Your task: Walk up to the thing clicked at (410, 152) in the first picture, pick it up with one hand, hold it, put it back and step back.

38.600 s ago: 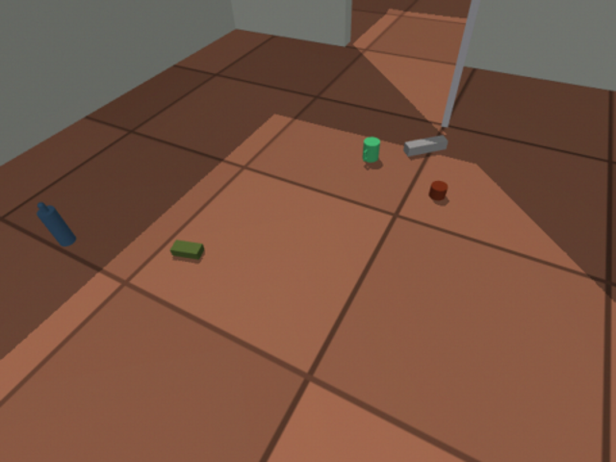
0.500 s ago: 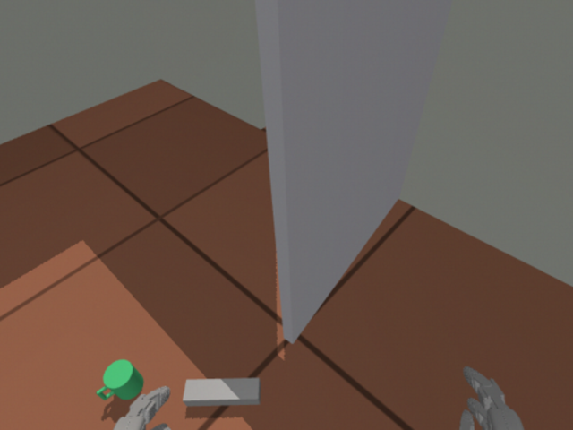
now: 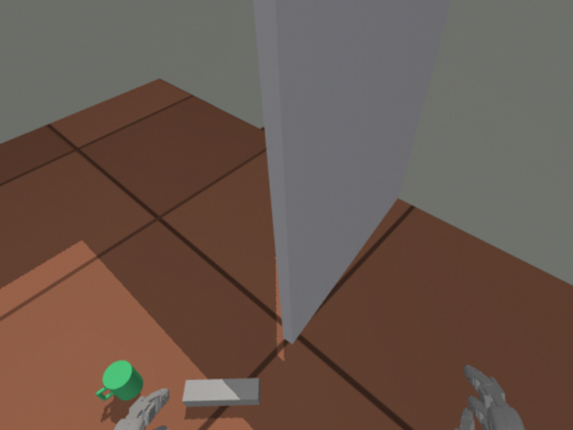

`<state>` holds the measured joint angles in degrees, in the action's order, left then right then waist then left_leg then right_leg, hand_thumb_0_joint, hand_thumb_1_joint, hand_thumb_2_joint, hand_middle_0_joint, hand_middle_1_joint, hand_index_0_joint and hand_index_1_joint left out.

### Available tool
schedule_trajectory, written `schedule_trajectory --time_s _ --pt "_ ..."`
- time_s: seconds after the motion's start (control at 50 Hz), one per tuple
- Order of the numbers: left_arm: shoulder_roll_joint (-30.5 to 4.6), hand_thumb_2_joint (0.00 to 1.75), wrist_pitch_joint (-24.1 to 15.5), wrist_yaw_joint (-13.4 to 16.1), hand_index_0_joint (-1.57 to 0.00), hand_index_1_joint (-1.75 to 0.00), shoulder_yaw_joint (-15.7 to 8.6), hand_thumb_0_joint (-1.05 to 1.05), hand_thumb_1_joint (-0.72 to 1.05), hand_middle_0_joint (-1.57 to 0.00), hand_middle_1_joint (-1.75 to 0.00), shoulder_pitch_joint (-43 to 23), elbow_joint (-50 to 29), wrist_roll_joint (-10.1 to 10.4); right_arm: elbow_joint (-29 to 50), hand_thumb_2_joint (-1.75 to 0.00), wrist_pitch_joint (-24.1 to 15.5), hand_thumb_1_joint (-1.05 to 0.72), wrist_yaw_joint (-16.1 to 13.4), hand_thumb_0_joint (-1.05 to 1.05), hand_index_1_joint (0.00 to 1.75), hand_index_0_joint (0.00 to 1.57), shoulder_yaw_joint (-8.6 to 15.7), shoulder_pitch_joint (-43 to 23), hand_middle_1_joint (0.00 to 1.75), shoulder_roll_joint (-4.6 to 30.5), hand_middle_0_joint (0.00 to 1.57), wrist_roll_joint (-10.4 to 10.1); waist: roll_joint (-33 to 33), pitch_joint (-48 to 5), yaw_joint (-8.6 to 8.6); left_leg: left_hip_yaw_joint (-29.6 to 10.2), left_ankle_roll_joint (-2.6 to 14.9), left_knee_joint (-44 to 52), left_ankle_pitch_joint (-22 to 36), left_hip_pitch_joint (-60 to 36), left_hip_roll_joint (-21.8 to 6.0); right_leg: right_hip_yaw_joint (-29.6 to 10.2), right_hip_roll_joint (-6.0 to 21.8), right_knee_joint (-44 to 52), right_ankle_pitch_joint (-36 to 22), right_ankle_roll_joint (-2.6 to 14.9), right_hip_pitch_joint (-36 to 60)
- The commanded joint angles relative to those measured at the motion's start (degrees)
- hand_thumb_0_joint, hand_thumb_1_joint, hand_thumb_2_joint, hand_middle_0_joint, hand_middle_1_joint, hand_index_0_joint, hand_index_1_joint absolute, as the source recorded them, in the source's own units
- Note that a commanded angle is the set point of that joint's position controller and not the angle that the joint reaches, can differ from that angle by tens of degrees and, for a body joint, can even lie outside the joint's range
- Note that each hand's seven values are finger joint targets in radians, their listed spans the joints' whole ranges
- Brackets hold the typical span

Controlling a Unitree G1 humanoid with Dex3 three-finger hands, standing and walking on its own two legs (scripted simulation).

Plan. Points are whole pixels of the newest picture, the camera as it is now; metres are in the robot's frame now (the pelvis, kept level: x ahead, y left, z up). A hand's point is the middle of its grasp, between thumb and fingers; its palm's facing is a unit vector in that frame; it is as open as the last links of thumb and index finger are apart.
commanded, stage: stand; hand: left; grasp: from above
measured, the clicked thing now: (222, 392) +0.44 +0.25 -0.69
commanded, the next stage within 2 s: none
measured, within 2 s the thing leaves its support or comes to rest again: neither
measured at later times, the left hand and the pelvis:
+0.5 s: hand out of the picture +0.08 +0.25 -0.11, palm faces +0.05 -0.94 -0.33, open 7.4 cm; pelvis -0.01 +0.01 +0.05, yaw +0 degrees
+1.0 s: hand out of the picture +0.01 +0.25 -0.10, palm faces +0.04 -0.94 -0.33, open 7.4 cm; pelvis -0.02 +0.01 +0.07, yaw +1 degrees
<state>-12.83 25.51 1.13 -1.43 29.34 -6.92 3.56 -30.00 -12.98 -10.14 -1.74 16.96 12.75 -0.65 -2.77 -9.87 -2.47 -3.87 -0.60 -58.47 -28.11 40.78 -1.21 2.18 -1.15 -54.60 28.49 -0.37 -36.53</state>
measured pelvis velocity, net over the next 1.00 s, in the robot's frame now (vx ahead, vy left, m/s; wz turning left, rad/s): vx -0.02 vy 0.01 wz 0.01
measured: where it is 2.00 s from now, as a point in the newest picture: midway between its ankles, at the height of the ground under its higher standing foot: outside the picture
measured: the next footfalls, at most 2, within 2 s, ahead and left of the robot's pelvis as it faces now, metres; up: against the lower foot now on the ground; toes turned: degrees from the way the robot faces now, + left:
none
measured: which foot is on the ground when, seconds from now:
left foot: down 0.00-1.00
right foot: down 0.00-1.00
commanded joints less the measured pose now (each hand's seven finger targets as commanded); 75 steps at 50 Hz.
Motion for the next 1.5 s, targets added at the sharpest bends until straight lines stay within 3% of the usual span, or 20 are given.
schedule_trajectory --time_s 0.0,0.04,0.06,0.08,0.12,0.16,0.22,0.32,0.42,0.5,0.62,0.82,0.94,0.98,1.02,1.12,1.26,1.4,1.44,1.48 --pt "-6.3 0.90 -3.0 0.4 -0.20 -0.30 -3.7 0.00 0.90 -0.20 -0.30 -1.5 -12.0 -0.4 9.4 -0.90 -3.3 -0.90 -0.8 0.00 0.30 0.20 2.9 -4.1 0.30 6.9 0.20 0.1 0.9 -3.7 -0.10 1.3 1.56 8.8 13.0 -7.0 1.1 1.0 -0.4 9.2 -12.7 0.25 1.5" --pt "-6.5 0.90 -3.1 0.4 -0.20 -0.30 -3.9 0.00 0.90 -0.20 -0.30 -1.1 -11.5 -0.5 9.2 -0.90 -3.2 -0.90 -0.8 0.00 0.30 0.20 3.0 -3.9 0.30 7.0 0.20 0.0 0.9 -4.2 -0.07 1.4 1.60 8.6 13.8 -7.1 1.2 0.8 -0.3 9.1 -13.7 0.26 2.1" --pt "-11.2 0.90 -14.8 2.6 -0.20 -0.30 -3.5 0.00 0.90 -0.20 -0.30 -18.4 8.6 -7.6 -5.1 -0.90 3.1 -0.90 2.6 0.00 0.30 0.20 4.9 -7.1 0.30 12.3 0.20 6.9 4.8 9.5 4.48 0.0 3.82 12.9 21.5 -6.2 -0.1 -4.5 5.2 13.3 -13.7 2.61 13.1" --pt "-12.1 0.90 -18.7 2.3 -0.20 -0.30 -4.7 0.00 0.90 -0.20 -0.30 -14.1 18.7 -7.8 -5.4 -0.90 5.2 -0.90 4.1 0.00 0.30 0.20 6.0 -7.3 0.30 12.9 0.20 6.9 6.8 3.6 3.64 0.9 4.36 13.2 22.8 -11.1 0.2 -7.9 6.1 13.7 -14.8 4.55 14.8" --pt "-11.9 0.90 -21.6 1.6 -0.20 -0.30 -3.9 0.00 0.90 -0.20 -0.30 -14.4 22.5 -7.6 -5.6 -0.90 6.7 -0.90 5.7 0.00 0.30 0.20 5.8 -6.7 0.30 12.9 0.20 7.2 4.8 3.7 2.38 -0.6 4.42 15.5 24.3 -14.7 -0.5 -7.9 4.8 13.6 -17.5 4.78 12.9" --pt "-12.1 0.90 -23.0 1.4 -0.20 -0.30 -3.6 0.00 0.90 -0.20 -0.30 -15.5 27.0 -7.0 -7.9 -0.90 7.0 -0.90 7.6 0.00 0.30 0.20 5.5 -6.2 0.30 11.6 0.20 4.8 0.8 1.0 3.80 -1.5 4.72 17.9 25.7 -18.5 -0.6 -6.5 5.6 12.7 -20.9 3.18 18.2" --pt "-11.6 0.90 -23.6 1.5 -0.20 -0.30 -4.2 0.00 0.90 -0.20 -0.30 -16.9 33.9 -6.0 -10.2 -0.90 7.8 -0.90 8.5 0.00 0.30 0.20 6.2 -8.5 0.30 11.9 0.20 3.4 2.6 1.3 4.65 -2.0 4.44 19.8 24.7 -21.3 -0.7 -6.3 5.5 15.4 -19.8 2.57 18.1" --pt "-11.7 0.90 -25.4 1.7 -0.20 -0.30 -4.1 0.00 0.90 -0.20 -0.30 -19.4 43.3 -6.3 -14.8 -0.90 9.4 -0.90 8.8 0.00 0.30 0.20 6.5 -8.8 0.30 11.7 0.20 3.5 3.7 2.9 3.79 -2.1 4.22 22.5 23.6 -24.3 -0.6 -6.8 6.8 20.5 -21.5 2.32 21.6" --pt "-11.9 0.90 -25.8 1.6 -0.20 -0.30 -3.7 0.00 0.90 -0.20 -0.30 -20.1 50.5 -5.9 -18.6 -0.90 10.3 -0.90 8.6 0.00 0.30 0.20 6.6 -9.8 0.30 12.4 0.20 3.5 2.1 8.3 3.67 -4.5 4.23 29.6 18.7 -26.0 -1.9 -6.0 6.0 25.6 -16.1 1.86 21.4" --pt "-12.0 0.90 -26.1 1.5 -0.20 -0.30 -3.4 0.00 0.90 -0.20 -0.30 -19.2 55.8 -5.4 -21.9 -0.90 10.6 -0.90 8.2 0.00 0.30 0.20 6.5 -9.0 0.30 13.3 0.20 3.1 1.3 9.0 3.64 -5.4 3.88 33.6 22.2 -28.6 -3.1 -5.4 6.1 28.0 -19.1 1.40 25.2" --pt "-12.8 0.90 -26.2 1.5 -0.20 -0.30 -3.0 0.00 0.90 -0.20 -0.30 -19.5 61.3 -5.3 -25.5 -0.90 11.1 -0.90 8.0 0.00 0.30 0.20 6.3 -10.2 0.30 13.6 0.20 2.4 1.3 11.1 3.76 -5.3 2.95 38.0 22.0 -30.4 -3.4 -5.0 6.6 32.5 -19.1 0.98 28.5" --pt "-13.7 0.90 -26.2 1.0 -0.20 -0.30 -2.6 0.00 0.90 -0.20 -0.30 -19.4 66.7 -5.4 -28.9 -0.90 12.0 -0.90 8.5 0.00 0.30 0.20 6.4 -11.1 0.30 14.6 0.20 2.2 0.6 14.3 3.60 -6.2 2.43 43.6 8.5 -28.7 -3.6 -5.1 6.4 36.3 -13.2 0.64 28.9" --pt "-13.9 0.90 -26.7 1.0 -0.20 -0.30 -2.2 0.00 0.90 -0.20 -0.30 -20.3 67.8 -5.4 -30.0 -0.90 11.9 -0.90 8.8 0.00 0.30 0.20 6.0 -10.6 0.30 14.3 0.20 2.0 2.2 13.3 3.06 -5.0 2.41 42.2 14.3 -31.1 -3.3 -6.0 7.4 38.3 -14.1 0.72 28.9" --pt "-14.8 0.90 -26.6 0.9 -0.20 -0.30 -2.4 0.00 0.90 -0.20 -0.30 -20.8 68.1 -5.3 -30.3 -0.90 12.0 -0.90 8.7 0.00 0.30 0.20 5.9 -10.5 0.30 14.6 0.20 2.1 1.8 13.4 2.92 -5.3 2.35 42.9 11.8 -31.0 -3.6 -6.1 7.2 38.2 -12.8 0.75 28.1" --pt "-14.7 0.90 -26.6 0.9 -0.20 -0.30 -2.3 0.00 0.90 -0.20 -0.30 -20.6 68.5 -5.2 -30.3 -0.90 12.0 -0.90 8.8 0.00 0.30 0.20 5.8 -11.1 0.30 14.5 0.20 2.0 2.0 13.6 3.16 -5.2 2.29 42.7 14.1 -31.2 -3.7 -6.0 7.4 38.4 -14.5 0.80 28.5" --pt "-15.7 0.90 -26.5 0.8 -0.20 -0.30 -2.3 0.00 0.90 -0.20 -0.30 -21.1 68.9 -5.1 -31.0 -0.90 12.3 -0.90 9.0 0.00 0.30 0.20 5.6 -10.0 0.30 15.0 0.20 2.0 2.7 14.9 2.69 -4.7 2.20 42.6 11.8 -29.9 -3.3 -6.7 7.4 39.6 -9.2 0.95 27.1" --pt "-15.5 0.90 -27.1 0.8 -0.20 -0.30 -2.2 0.00 0.90 -0.20 -0.30 -21.8 69.3 -4.7 -31.6 -0.90 11.7 -0.90 9.0 0.00 0.30 0.20 5.0 -10.2 0.30 14.8 0.20 1.8 3.2 12.0 2.79 -3.9 2.34 41.3 21.9 -32.9 -4.0 -6.8 8.2 39.3 -18.6 1.16 30.1" --pt "-16.0 0.90 -27.0 0.7 -0.20 -0.30 -2.4 0.00 0.90 -0.20 -0.30 -22.7 69.5 -4.6 -32.1 -0.90 11.9 -0.90 8.7 0.00 0.30 0.20 4.7 -10.4 0.30 15.4 0.20 1.7 2.9 11.8 2.70 -3.5 2.06 41.7 22.1 -33.5 -4.2 -6.5 7.9 39.7 -19.3 1.02 30.4" --pt "-15.6 0.90 -27.2 0.7 -0.20 -0.30 -2.3 0.00 0.90 -0.20 -0.30 -22.6 69.4 -4.6 -32.0 -0.90 11.7 -0.90 8.7 0.00 0.30 0.20 4.7 -10.9 0.30 15.6 0.20 1.7 2.6 10.0 2.95 -3.1 2.14 40.7 28.4 -34.5 -4.5 -6.2 8.3 38.8 -26.2 0.90 32.5" --pt "-16.2 0.90 -27.2 0.7 -0.20 -0.30 -2.5 0.00 0.90 -0.20 -0.30 -23.2 69.3 -4.4 -32.3 -0.90 11.6 -0.90 8.6 0.00 0.30 0.20 4.5 -10.1 0.30 15.4 0.20 1.7 2.8 9.2 2.63 -2.9 2.01 40.9 29.6 -34.9 -4.7 -6.3 8.4 38.4 -28.0 0.88 33.3"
